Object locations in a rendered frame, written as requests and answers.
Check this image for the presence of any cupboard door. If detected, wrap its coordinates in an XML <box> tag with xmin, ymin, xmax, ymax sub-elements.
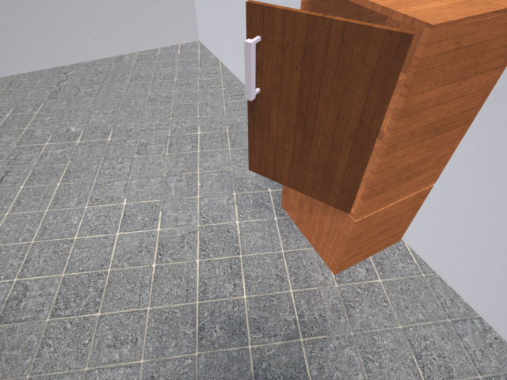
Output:
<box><xmin>246</xmin><ymin>0</ymin><xmax>415</xmax><ymax>214</ymax></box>

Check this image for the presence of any handle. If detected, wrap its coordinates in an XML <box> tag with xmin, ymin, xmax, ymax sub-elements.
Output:
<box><xmin>244</xmin><ymin>36</ymin><xmax>261</xmax><ymax>101</ymax></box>

